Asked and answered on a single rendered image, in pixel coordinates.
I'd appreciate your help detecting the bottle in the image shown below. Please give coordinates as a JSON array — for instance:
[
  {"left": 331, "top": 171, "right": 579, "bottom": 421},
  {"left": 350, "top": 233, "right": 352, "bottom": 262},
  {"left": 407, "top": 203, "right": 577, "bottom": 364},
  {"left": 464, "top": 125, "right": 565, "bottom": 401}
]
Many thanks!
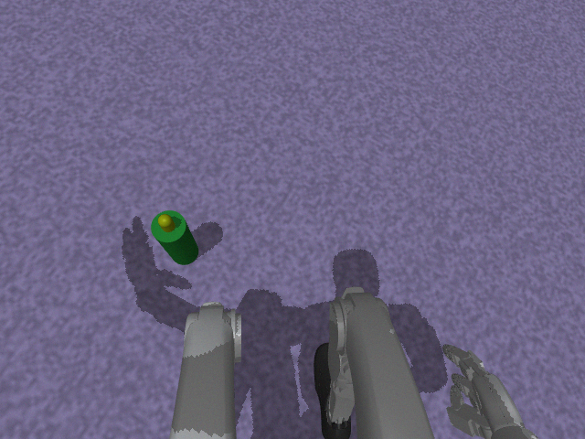
[{"left": 151, "top": 210, "right": 198, "bottom": 265}]

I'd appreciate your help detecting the right robot hand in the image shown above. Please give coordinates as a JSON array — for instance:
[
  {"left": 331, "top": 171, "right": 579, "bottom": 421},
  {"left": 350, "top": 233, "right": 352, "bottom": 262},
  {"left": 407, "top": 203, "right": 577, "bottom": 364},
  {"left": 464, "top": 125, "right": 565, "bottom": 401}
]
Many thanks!
[{"left": 442, "top": 344, "right": 526, "bottom": 439}]

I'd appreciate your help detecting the right robot foot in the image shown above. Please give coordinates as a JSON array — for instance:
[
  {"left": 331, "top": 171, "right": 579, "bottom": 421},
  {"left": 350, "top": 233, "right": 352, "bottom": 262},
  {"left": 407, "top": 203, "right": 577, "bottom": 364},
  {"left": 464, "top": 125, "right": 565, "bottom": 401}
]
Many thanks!
[{"left": 314, "top": 343, "right": 351, "bottom": 439}]

